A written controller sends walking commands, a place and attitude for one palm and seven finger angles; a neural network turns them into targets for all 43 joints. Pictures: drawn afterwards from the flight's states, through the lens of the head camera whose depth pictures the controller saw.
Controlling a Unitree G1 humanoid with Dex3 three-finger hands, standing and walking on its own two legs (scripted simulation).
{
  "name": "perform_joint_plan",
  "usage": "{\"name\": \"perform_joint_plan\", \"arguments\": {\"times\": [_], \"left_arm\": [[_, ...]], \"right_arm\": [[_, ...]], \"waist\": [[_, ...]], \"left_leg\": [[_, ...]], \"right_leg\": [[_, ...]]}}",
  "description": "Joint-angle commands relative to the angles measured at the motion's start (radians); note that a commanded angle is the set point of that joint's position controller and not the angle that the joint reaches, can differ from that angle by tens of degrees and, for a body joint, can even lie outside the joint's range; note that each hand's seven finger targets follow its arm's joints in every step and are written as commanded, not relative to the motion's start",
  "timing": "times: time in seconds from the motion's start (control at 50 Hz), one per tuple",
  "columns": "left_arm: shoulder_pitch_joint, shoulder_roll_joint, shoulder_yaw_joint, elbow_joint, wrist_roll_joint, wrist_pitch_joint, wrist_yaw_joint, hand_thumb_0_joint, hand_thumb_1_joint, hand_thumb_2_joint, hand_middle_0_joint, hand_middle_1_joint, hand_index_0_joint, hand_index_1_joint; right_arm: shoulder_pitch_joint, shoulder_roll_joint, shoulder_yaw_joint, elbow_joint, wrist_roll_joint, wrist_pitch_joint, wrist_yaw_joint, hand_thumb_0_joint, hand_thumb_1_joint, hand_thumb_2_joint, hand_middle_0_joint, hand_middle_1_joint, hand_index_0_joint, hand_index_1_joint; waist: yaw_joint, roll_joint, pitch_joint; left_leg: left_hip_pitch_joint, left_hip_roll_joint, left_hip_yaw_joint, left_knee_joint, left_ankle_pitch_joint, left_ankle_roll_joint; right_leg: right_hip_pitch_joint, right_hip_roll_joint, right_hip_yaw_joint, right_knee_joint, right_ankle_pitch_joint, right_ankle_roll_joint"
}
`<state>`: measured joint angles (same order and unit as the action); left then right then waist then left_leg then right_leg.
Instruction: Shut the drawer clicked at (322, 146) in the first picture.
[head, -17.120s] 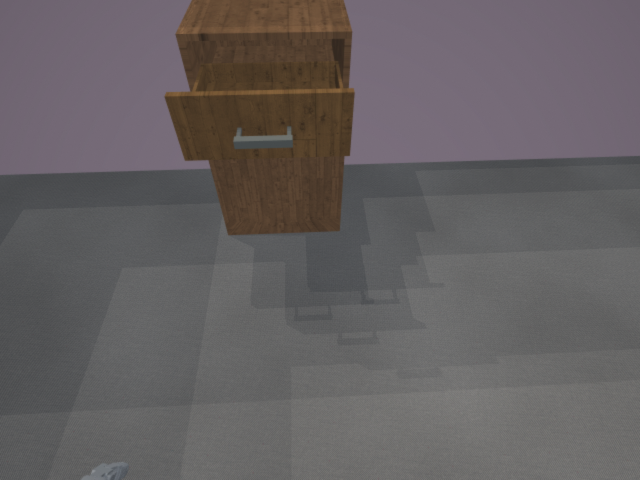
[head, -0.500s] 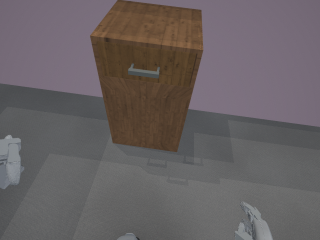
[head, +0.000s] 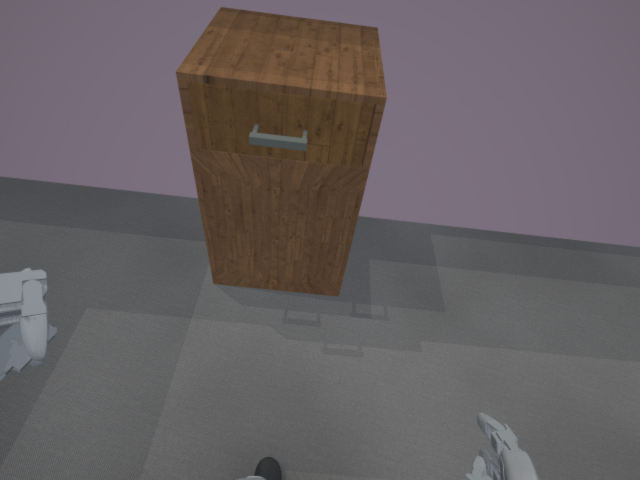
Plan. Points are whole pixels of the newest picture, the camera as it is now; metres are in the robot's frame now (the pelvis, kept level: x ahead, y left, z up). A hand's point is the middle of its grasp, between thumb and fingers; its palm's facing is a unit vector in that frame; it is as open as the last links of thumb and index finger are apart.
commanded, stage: stop stepping back and stand still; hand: left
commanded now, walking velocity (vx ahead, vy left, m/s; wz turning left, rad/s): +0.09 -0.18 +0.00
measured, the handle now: (279, 136) +0.87 +0.12 -0.06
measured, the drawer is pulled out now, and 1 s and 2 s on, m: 0.00 0.00 0.00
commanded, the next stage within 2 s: let the arm hang, fingers relaxed in 0.68 s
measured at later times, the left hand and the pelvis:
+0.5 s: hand (33, 426) +0.13 +0.22 +0.18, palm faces +0.26 -0.82 -0.51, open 3.3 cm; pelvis -0.07 +0.01 -0.01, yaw -4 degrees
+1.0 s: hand out of the picture +0.09 +0.22 -0.13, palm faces -0.02 -0.95 -0.30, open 3.0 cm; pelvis -0.06 +0.02 -0.01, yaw +0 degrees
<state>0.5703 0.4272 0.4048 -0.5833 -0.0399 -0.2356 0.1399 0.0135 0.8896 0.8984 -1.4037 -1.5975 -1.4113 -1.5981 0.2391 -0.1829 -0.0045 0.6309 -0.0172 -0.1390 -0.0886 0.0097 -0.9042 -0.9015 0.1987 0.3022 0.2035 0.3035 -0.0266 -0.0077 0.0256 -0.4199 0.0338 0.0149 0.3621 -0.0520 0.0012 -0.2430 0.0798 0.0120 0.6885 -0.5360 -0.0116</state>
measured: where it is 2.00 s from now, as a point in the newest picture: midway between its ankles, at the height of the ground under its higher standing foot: outside the picture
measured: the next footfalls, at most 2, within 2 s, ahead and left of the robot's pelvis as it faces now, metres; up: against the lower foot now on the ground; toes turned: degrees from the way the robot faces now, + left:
left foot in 0.24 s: +0.04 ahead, +0.14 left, +0.00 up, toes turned +2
right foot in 0.46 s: -0.01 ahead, -0.09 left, +0.00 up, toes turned -7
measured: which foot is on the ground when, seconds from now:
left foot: down 0.00-0.06, up 0.08-0.22, down 0.24-1.00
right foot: down 0.00-0.24, up 0.26-0.44, down 0.46-1.00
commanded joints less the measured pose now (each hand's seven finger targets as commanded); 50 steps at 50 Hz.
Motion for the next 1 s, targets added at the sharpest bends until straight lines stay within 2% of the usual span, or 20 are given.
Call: {"name": "perform_joint_plan", "arguments": {"times": [0.0,0.02,0.06,0.1,0.16,0.18,0.2,0.22,0.26,0.3,0.38,0.4,0.44,0.58,0.64,0.7,0.74,0.76,0.86,0.98], "left_arm": [[0.129,0.142,0.089,-0.282,-0.011,-0.023,0.008,0.0,0.9,0.9,-1.4,-1.6,-1.4,-1.6],[0.142,0.163,0.097,-0.297,-0.007,-0.005,0.006,0.0,0.9,0.9,-1.4,-1.6,-1.4,-1.6],[0.038,0.194,0.163,-0.363,-0.012,0.007,0.012,0.0,0.9,0.9,-1.4,-1.6,-1.4,-1.6],[-0.054,0.147,0.126,-0.199,-0.011,0.019,0.023,0.0,0.9,0.9,-1.4,-1.6,-1.4,-1.6],[-0.177,0.088,0.031,-0.153,0.006,0.027,0.028,0.0,0.9,0.9,-1.4,-1.6,-1.4,-1.6],[-0.207,0.097,0.033,-0.156,0.011,0.014,0.029,0.0,0.9,0.9,-1.4,-1.6,-1.4,-1.6],[-0.218,0.089,0.025,-0.196,0.014,-0.009,0.034,0.0,0.9,0.9,-1.4,-1.6,-1.4,-1.6],[-0.204,0.109,0.037,-0.217,0.029,-0.024,0.033,0.0,0.9,0.9,-1.4,-1.6,-1.4,-1.6],[-0.108,0.147,0.073,-0.257,0.015,-0.015,0.011,0.0,0.9,0.9,-1.4,-1.6,-1.4,-1.6],[0.034,0.126,0.071,-0.315,0.017,-0.015,0.012,0.0,0.9,0.9,-1.4,-1.6,-1.4,-1.6],[0.133,0.131,0.085,-0.307,0.015,0.003,0.029,0.0,0.9,0.9,-1.4,-1.6,-1.4,-1.6],[0.128,0.149,0.105,-0.269,0.018,0.01,0.034,0.0,0.9,0.9,-1.4,-1.6,-1.4,-1.6],[0.021,0.202,0.155,-0.258,-0.005,0.013,0.041,0.0,0.9,0.9,-1.4,-1.6,-1.4,-1.6],[-0.005,0.085,0.049,-0.137,0.007,-0.024,0.032,0.0,0.9,0.9,-1.4,-1.6,-1.4,-1.6],[-0.027,0.106,0.06,-0.192,0.014,-0.045,0.026,0.0,0.9,0.9,-1.4,-1.6,-1.4,-1.6],[-0.016,0.11,0.085,-0.197,0.033,-0.057,0.025,0.0,0.9,0.9,-1.4,-1.6,-1.4,-1.6],[-0.006,0.113,0.088,-0.182,0.034,-0.058,0.027,0.0,0.9,0.9,-1.4,-1.6,-1.4,-1.6],[-0.106,-0.024,-0.316,0.679,0.1,0.101,-0.118,0.0,0.9,0.9,-1.4,-1.6,-1.4,-1.6],[-0.243,-0.036,-0.303,0.887,0.081,0.223,-0.141,0.0,0.9,0.9,-1.2,-1.383,-1.2,-1.383],[-0.328,-0.058,-0.354,1.266,0.059,0.244,-0.13,0.0,0.9,0.9,-0.96,-1.123,-0.96,-1.123]], "right_arm": [[-0.11,-0.129,-0.054,-0.185,-0.006,-0.058,0.019,0.0,-0.9,-0.9,0.2,0.3,0.2,0.3],[-0.102,-0.131,-0.059,-0.175,-0.007,-0.035,0.02,0.0,-0.9,-0.9,0.2,0.3,0.2,0.3],[-0.087,-0.129,-0.06,-0.138,-0.029,-0.002,0.028,0.0,-0.9,-0.9,0.2,0.3,0.2,0.3],[-0.09,-0.105,-0.037,-0.128,-0.01,0.006,0.016,0.0,-0.9,-0.9,0.2,0.3,0.2,0.3],[-0.112,-0.131,-0.022,-0.113,0.001,-0.009,-0.009,0.0,-0.9,-0.9,0.2,0.3,0.2,0.3],[-0.109,-0.153,-0.014,-0.115,0.002,-0.031,-0.02,0.0,-0.9,-0.9,0.2,0.3,0.2,0.3],[-0.081,-0.164,-0.012,-0.132,0.007,-0.049,-0.021,0.0,-0.9,-0.9,0.2,0.3,0.2,0.3],[-0.087,-0.156,-0.019,-0.146,0.001,-0.056,-0.013,0.0,-0.9,-0.9,0.2,0.3,0.2,0.3],[-0.112,-0.127,-0.024,-0.151,0.001,-0.074,0.013,0.0,-0.9,-0.9,0.2,0.3,0.2,0.3],[-0.127,-0.118,-0.02,-0.17,0.0,-0.066,0.038,0.0,-0.9,-0.9,0.2,0.3,0.2,0.3],[-0.123,-0.137,-0.022,-0.191,-0.009,-0.024,0.031,0.0,-0.9,-0.9,0.2,0.3,0.2,0.3],[-0.118,-0.129,-0.023,-0.187,-0.01,-0.008,0.025,0.0,-0.9,-0.9,0.2,0.3,0.2,0.3],[-0.098,-0.112,-0.031,-0.171,0.001,0.01,0.014,0.0,-0.9,-0.9,0.2,0.3,0.2,0.3],[-0.099,-0.128,-0.026,-0.118,0.007,-0.036,-0.013,0.0,-0.9,-0.9,0.2,0.3,0.2,0.3],[-0.105,-0.164,-0.035,-0.135,0.015,-0.052,-0.015,0.0,-0.9,-0.9,0.2,0.3,0.2,0.3],[-0.106,-0.142,-0.023,-0.135,0.012,-0.057,-0.01,0.0,-0.9,-0.9,0.2,0.3,0.2,0.3],[-0.106,-0.137,-0.026,-0.145,0.011,-0.058,-0.006,0.0,-0.9,-0.9,0.2,0.3,0.2,0.3],[-0.134,-0.308,-0.094,0.103,0.008,-0.076,0.08,0.0,-0.9,-0.9,0.2,0.3,0.2,0.3],[-0.029,-0.198,-0.053,0.069,-0.005,0.095,0.095,0.0,-0.9,-0.9,0.2,0.3,0.2,0.3],[-0.079,-0.177,-0.02,0.18,-0.016,0.136,0.087,0.0,-0.9,-0.9,0.2,0.3,0.2,0.3]], "waist": [[0.044,0.217,-0.209],[0.031,0.036,-0.183],[0.02,-0.141,-0.115],[-0.01,-0.194,-0.015],[-0.025,-0.032,0.068],[-0.018,0.161,0.081],[-0.014,0.368,0.057],[0.007,0.323,0.012],[0.001,0.285,-0.054],[0.026,0.198,-0.055],[0.029,0.256,-0.07],[0.031,0.151,-0.06],[0.02,-0.217,-0.041],[0.004,-0.014,0.001],[0.018,0.074,-0.004],[0.017,0.188,0.019],[0.023,0.113,0.009],[-0.021,0.051,-0.027],[0.007,-0.245,-0.099],[0.03,0.1,-0.025]], "left_leg": [[0.155,0.078,-0.009,-0.153,-0.479,-0.064],[0.212,-0.014,0.111,0.154,-0.376,-0.073],[0.159,-0.059,0.025,0.735,-0.302,-0.04],[0.077,0.023,-0.063,0.712,-0.35,-0.016],[0.167,0.043,-0.012,0.226,-0.353,0.015],[0.143,0.084,-0.105,0.006,-0.454,0.039],[0.169,0.234,-0.388,-0.148,-0.537,0.102],[0.155,0.289,-0.493,-0.196,-0.476,0.156],[0.136,0.29,-0.522,-0.255,-0.687,0.132],[0.036,0.255,-0.36,-0.237,-0.616,0.124],[-0.144,0.142,-0.118,-0.12,-0.631,0.041],[-0.187,0.09,-0.066,0.053,-0.584,0.027],[-0.252,-0.019,0.024,0.596,-0.355,-0.005],[0.194,0.025,0.031,0.144,-0.286,0.031],[0.124,0.128,-0.15,0.014,-0.309,0.075],[0.006,0.144,-0.181,-0.112,-0.494,0.072],[-0.004,0.107,-0.119,-0.056,-0.442,0.056],[0.05,0.1,-0.075,0.192,-0.103,0.038],[0.07,0.021,-0.05,0.295,-0.102,0.028],[0.086,0.08,-0.13,0.071,-0.016,0.044]], "right_leg": [[0.127,0.032,-0.122,-0.222,0.007,-0.03],[-0.033,-0.088,-0.027,-0.379,-0.022,-0.073],[-0.406,-0.404,0.295,-0.554,-0.107,-0.226],[-0.429,-0.366,0.247,-0.519,-0.285,-0.176],[-0.365,-0.259,0.043,-0.314,-0.182,-0.087],[-0.306,-0.174,-0.007,-0.13,-0.104,-0.054],[-0.323,-0.082,-0.076,0.099,-0.014,0.001],[-0.301,-0.043,-0.055,0.266,0.017,0.015],[-0.279,-0.072,0.021,0.369,0.035,0.012],[-0.126,-0.089,-0.02,0.231,0.079,-0.005],[0.22,-0.025,-0.138,-0.13,0.033,-0.03],[0.239,-0.071,-0.056,-0.255,0.017,-0.059],[0.089,-0.424,0.434,-0.524,-0.029,-0.212],[-0.195,-0.262,0.084,-0.332,-0.043,-0.079],[-0.104,-0.146,0.03,-0.21,0.12,-0.002],[-0.012,-0.114,-0.022,-0.167,0.124,0.006],[0.027,-0.126,0.004,-0.238,0.15,-0.001],[-0.087,-0.207,-0.007,-0.144,0.434,-0.013],[-0.053,-0.277,0.032,-0.219,0.453,-0.078],[0.0,-0.187,-0.022,-0.226,0.279,-0.023]]}}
